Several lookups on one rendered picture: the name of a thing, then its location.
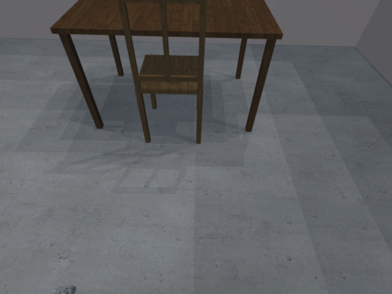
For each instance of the table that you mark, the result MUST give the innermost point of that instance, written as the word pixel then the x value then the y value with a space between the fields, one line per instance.
pixel 240 19

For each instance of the chair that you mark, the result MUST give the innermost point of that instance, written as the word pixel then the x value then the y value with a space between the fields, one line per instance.
pixel 167 74

